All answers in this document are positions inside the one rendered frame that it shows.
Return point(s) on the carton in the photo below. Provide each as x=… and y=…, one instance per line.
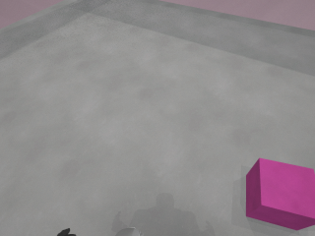
x=281, y=193

